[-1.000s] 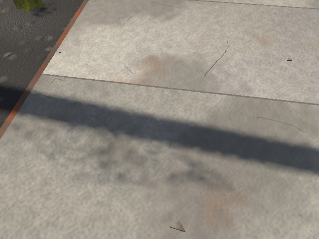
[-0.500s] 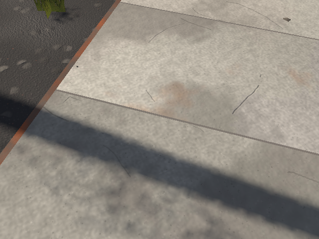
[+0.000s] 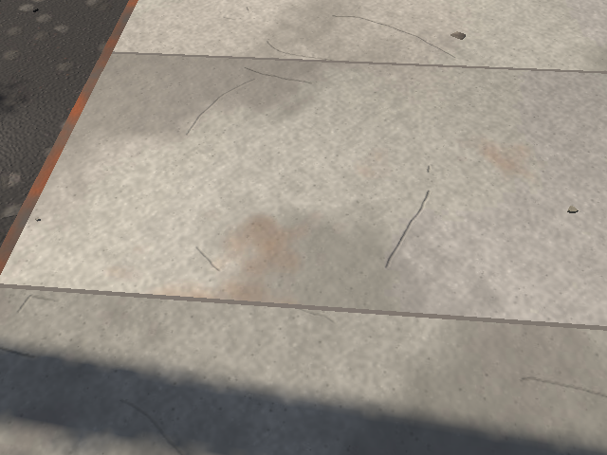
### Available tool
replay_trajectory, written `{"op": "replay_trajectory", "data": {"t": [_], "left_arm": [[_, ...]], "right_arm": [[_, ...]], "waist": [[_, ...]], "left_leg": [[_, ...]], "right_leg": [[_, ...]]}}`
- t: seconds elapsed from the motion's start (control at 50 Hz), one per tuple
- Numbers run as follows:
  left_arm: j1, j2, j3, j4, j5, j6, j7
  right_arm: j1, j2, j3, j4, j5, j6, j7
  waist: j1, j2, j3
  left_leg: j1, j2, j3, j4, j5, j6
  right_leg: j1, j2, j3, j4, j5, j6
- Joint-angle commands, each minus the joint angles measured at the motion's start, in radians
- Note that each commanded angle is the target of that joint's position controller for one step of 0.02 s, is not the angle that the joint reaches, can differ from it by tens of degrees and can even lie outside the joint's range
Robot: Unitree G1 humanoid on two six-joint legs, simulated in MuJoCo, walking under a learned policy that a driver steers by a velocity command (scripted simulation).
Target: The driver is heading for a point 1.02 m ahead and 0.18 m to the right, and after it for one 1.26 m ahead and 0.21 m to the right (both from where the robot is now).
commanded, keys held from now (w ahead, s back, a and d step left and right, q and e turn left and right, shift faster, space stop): w+e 0.34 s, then e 0.20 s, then no key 0.46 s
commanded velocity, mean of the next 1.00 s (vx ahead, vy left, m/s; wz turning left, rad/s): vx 0.28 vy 0.00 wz -0.40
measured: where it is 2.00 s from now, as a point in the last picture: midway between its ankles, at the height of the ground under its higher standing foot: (352, 438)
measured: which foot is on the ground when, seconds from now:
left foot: up 0.00-0.46, down 0.48-1.00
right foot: down 0.00-0.50, up 0.52-0.88, down 0.90-1.00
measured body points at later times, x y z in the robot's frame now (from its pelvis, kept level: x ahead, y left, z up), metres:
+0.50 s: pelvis +0.27 +0.00 +0.00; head +0.31 +0.00 +0.45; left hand +0.30 +0.29 -0.13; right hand +0.44 -0.27 -0.08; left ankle +0.42 +0.07 -0.72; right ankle +0.10 -0.06 -0.71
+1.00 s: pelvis +0.33 -0.02 +0.02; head +0.32 -0.04 +0.47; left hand +0.54 +0.15 -0.09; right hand +0.28 -0.28 -0.12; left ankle +0.41 +0.08 -0.71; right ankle +0.30 -0.11 -0.72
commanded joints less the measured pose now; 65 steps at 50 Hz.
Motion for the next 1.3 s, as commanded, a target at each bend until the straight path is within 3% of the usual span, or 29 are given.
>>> {"op": "replay_trajectory", "data": {"t": [0.02,0.06,0.08,0.12,0.18,0.32,0.38,0.42,0.46,0.48,0.5,0.52,0.54,0.56,0.58,0.62,0.68,0.84,0.88,0.9,0.92,0.94,0.98,1.04,1.08,1.1,1.12,1.16,1.3], "left_arm": [[0.325,0.269,0.087,0.047,-0.038,0.016,0.012],[0.231,0.169,0.064,0.041,-0.033,0.016,0.018],[0.210,0.146,0.056,0.045,-0.035,0.011,0.023],[0.205,0.137,0.050,0.044,-0.040,-0.003,0.025],[0.246,0.178,0.061,0.050,-0.042,-0.014,0.025],[0.376,0.184,0.065,0.058,-0.037,-0.003,0.027],[0.404,0.189,0.065,0.058,-0.027,0.006,0.037],[0.385,0.197,0.068,0.048,-0.022,0.013,0.046],[0.323,0.214,0.073,0.025,-0.028,0.008,0.047],[0.290,0.204,0.071,0.007,-0.046,-0.002,0.041],[0.316,0.124,0.049,-0.041,-0.065,-0.009,0.043],[0.474,0.125,0.054,-0.051,-0.086,0.008,0.059],[0.473,0.190,0.064,0.001,-0.042,0.033,0.067],[0.383,0.189,0.067,-0.003,-0.024,0.043,0.054],[0.349,0.159,0.063,-0.011,-0.020,0.052,0.043],[0.340,0.125,0.055,-0.014,-0.008,0.078,0.022],[0.333,0.112,0.048,-0.022,-0.018,0.091,0.016],[0.187,0.095,0.007,-0.049,-0.018,0.106,0.016],[0.205,0.092,0.000,-0.037,-0.010,0.092,0.024],[0.195,0.117,-0.002,-0.043,0.000,0.080,0.030],[0.159,0.202,0.008,-0.067,0.007,0.068,0.041],[0.124,0.185,0.005,-0.058,-0.010,0.063,0.045],[0.043,0.114,-0.018,-0.048,-0.013,0.051,0.049],[0.058,0.114,-0.022,-0.017,-0.029,0.042,0.060],[0.091,0.108,-0.021,0.008,-0.037,0.038,0.058],[0.115,0.097,-0.023,0.020,-0.036,0.038,0.055],[0.135,0.096,-0.018,0.037,-0.038,0.042,0.052],[0.133,0.104,-0.014,0.068,-0.033,0.047,0.056],[0.134,0.095,-0.012,0.140,-0.034,0.040,0.058]], "right_arm": [[-0.040,-0.158,-0.032,-0.133,-0.004,-0.029,0.013],[-0.114,-0.130,-0.025,-0.158,0.004,-0.047,0.017],[-0.128,-0.124,-0.026,-0.169,-0.010,-0.035,0.017],[-0.103,-0.103,-0.022,-0.170,-0.031,0.003,0.021],[-0.172,-0.092,-0.019,-0.206,-0.032,0.028,0.028],[-0.436,-0.098,-0.009,-0.307,-0.017,0.026,0.038],[-0.491,-0.102,-0.003,-0.339,-0.010,0.015,0.034],[-0.441,-0.117,-0.005,-0.335,-0.006,0.003,0.026],[-0.283,-0.162,-0.019,-0.292,-0.007,-0.013,0.011],[-0.159,-0.199,-0.029,-0.271,-0.018,-0.031,0.000],[-0.030,-0.280,-0.043,-0.270,-0.035,-0.034,-0.015],[-0.073,-0.314,-0.056,-0.287,-0.007,-0.007,-0.007],[-0.137,-0.220,-0.044,-0.310,0.005,0.013,-0.002],[-0.186,-0.133,-0.017,-0.317,0.008,0.016,-0.004],[-0.226,-0.100,-0.004,-0.314,0.001,0.020,-0.006],[-0.224,-0.119,-0.006,-0.293,-0.003,0.016,-0.009],[-0.213,-0.138,-0.013,-0.273,-0.006,0.005,0.001],[-0.186,-0.176,-0.025,-0.229,-0.007,0.050,0.016],[-0.186,-0.170,-0.021,-0.221,0.002,0.066,0.014],[-0.156,-0.141,-0.014,-0.216,-0.003,0.069,0.016],[-0.096,-0.066,0.003,-0.236,0.002,0.070,0.022],[-0.118,-0.086,0.000,-0.214,0.013,0.088,0.008],[-0.124,-0.098,-0.007,-0.197,0.015,0.101,0.004],[-0.085,-0.088,-0.004,-0.151,-0.002,0.088,0.002],[-0.078,-0.098,-0.001,-0.132,-0.001,0.074,-0.002],[-0.094,-0.117,-0.002,-0.129,-0.002,0.068,-0.003],[-0.107,-0.140,-0.012,-0.108,0.011,0.070,0.000],[-0.103,-0.094,-0.002,-0.085,0.008,0.069,0.005],[-0.108,-0.088,-0.002,-0.023,0.006,0.068,-0.007]], "waist": [[0.123,-0.112,-0.281],[0.066,0.010,-0.074],[0.036,0.013,-0.041],[0.003,-0.013,-0.054],[0.008,-0.032,-0.036],[0.107,-0.066,-0.015],[0.122,-0.073,-0.008],[0.094,-0.093,-0.032],[0.018,-0.099,-0.093],[-0.048,-0.057,-0.161],[-0.067,0.098,-0.324],[0.015,0.285,-0.493],[0.035,0.103,-0.407],[0.027,0.043,-0.262],[0.046,0.045,-0.177],[0.057,0.124,-0.114],[0.078,0.106,-0.153],[0.035,0.152,-0.135],[0.061,0.100,-0.105],[0.054,0.020,-0.091],[-0.003,-0.199,-0.113],[0.029,-0.230,-0.063],[-0.013,-0.176,-0.008],[-0.021,-0.143,-0.058],[-0.005,-0.104,-0.091],[0.017,-0.091,-0.078],[0.037,-0.018,-0.024],[0.022,-0.002,0.001],[0.019,0.002,-0.028]], "left_leg": [[-0.686,-0.022,-0.196,0.731,-0.018,0.011],[-0.668,0.063,-0.194,0.586,0.109,0.010],[-0.620,0.084,-0.200,0.516,0.115,-0.004],[-0.540,0.088,-0.190,0.440,0.116,-0.033],[-0.570,0.088,-0.159,0.322,0.182,-0.070],[-0.651,0.054,-0.157,0.023,0.408,-0.089],[-0.623,0.009,-0.150,-0.061,0.389,-0.075],[-0.505,-0.026,-0.163,-0.137,0.354,-0.052],[-0.277,-0.058,-0.163,-0.249,0.379,-0.017],[-0.065,0.029,-0.217,-0.306,0.531,0.016],[0.195,0.327,-0.434,-0.224,0.912,0.068],[0.318,0.539,-0.716,-0.212,1.152,0.229],[0.178,0.479,-0.667,-0.238,1.009,0.230],[0.041,0.392,-0.523,-0.278,0.923,0.205],[-0.061,0.327,-0.422,-0.323,0.870,0.173],[-0.179,0.260,-0.309,-0.372,0.880,0.168],[-0.210,0.257,-0.250,-0.379,0.937,0.194],[-0.280,0.228,-0.227,-0.391,0.451,0.171],[-0.357,0.209,-0.229,-0.345,0.323,0.114],[-0.401,0.177,-0.212,-0.302,0.246,0.054],[-0.451,0.063,-0.110,-0.152,0.058,-0.015],[-0.311,0.022,-0.127,-0.111,-0.049,-0.024],[-0.256,0.015,-0.151,-0.118,0.039,-0.021],[-0.196,0.007,-0.137,-0.251,0.213,-0.033],[-0.117,0.059,-0.176,-0.337,0.328,-0.044],[-0.104,0.089,-0.209,-0.349,0.345,-0.046],[-0.188,0.077,-0.211,-0.339,0.308,-0.038],[-0.214,0.075,-0.211,-0.371,0.288,-0.036],[-0.161,0.081,-0.217,-0.382,0.297,-0.021]], "right_leg": [[0.732,-0.385,0.767,-0.282,-0.029,-0.278],[0.468,-0.316,0.541,-0.323,0.113,-0.205],[0.382,-0.268,0.480,-0.338,0.179,-0.174],[0.305,-0.218,0.409,-0.357,0.249,-0.157],[0.261,-0.179,0.374,-0.390,0.231,-0.155],[0.378,-0.151,0.406,-0.358,0.256,-0.094],[0.432,-0.151,0.413,-0.266,0.467,-0.074],[0.428,-0.136,0.422,-0.176,0.590,-0.028],[0.385,-0.090,0.432,-0.025,0.666,0.028],[0.288,-0.037,0.408,0.153,0.552,0.058],[0.129,0.033,0.300,0.442,0.011,0.085],[-0.022,0.139,0.208,0.668,-0.567,0.095],[-0.058,0.042,0.211,0.734,-0.475,0.096],[-0.063,0.024,0.200,0.711,-0.409,0.109],[-0.058,-0.003,0.192,0.664,-0.373,0.122],[-0.009,-0.008,0.175,0.623,-0.316,0.144],[0.031,0.010,0.175,0.550,-0.279,0.149],[0.215,-0.017,0.083,0.084,-0.219,0.129],[0.348,-0.023,0.087,-0.145,-0.105,0.103],[0.394,-0.105,0.201,-0.266,-0.070,0.086],[0.404,-0.336,0.485,-0.365,-0.027,0.030],[0.155,-0.389,0.482,-0.384,-0.010,-0.060],[0.121,-0.279,0.375,-0.379,-0.064,-0.028],[0.235,-0.201,0.279,-0.293,0.125,0.018],[0.255,-0.181,0.278,-0.266,0.078,0.053],[0.232,-0.162,0.283,-0.273,0.021,0.069],[0.248,-0.128,0.254,-0.292,-0.029,0.075],[0.272,-0.129,0.246,-0.272,-0.025,0.073],[0.271,-0.126,0.235,-0.275,-0.002,0.075]]}}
